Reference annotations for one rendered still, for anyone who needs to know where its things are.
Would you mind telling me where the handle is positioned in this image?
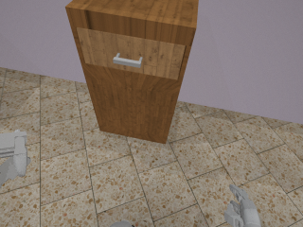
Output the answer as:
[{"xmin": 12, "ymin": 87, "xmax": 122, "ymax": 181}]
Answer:
[{"xmin": 113, "ymin": 53, "xmax": 143, "ymax": 68}]

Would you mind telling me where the right robot hand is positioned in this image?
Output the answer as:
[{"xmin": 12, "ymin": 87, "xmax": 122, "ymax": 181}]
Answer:
[{"xmin": 223, "ymin": 184, "xmax": 261, "ymax": 227}]

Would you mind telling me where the left robot hand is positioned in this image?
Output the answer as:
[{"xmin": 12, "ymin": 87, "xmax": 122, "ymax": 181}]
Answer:
[{"xmin": 0, "ymin": 129, "xmax": 31, "ymax": 188}]

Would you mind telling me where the drawer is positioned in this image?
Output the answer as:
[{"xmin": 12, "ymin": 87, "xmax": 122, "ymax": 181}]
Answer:
[{"xmin": 77, "ymin": 27, "xmax": 186, "ymax": 80}]

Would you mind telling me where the cabinet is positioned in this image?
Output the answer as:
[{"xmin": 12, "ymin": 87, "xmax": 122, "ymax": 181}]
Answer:
[{"xmin": 65, "ymin": 0, "xmax": 199, "ymax": 145}]

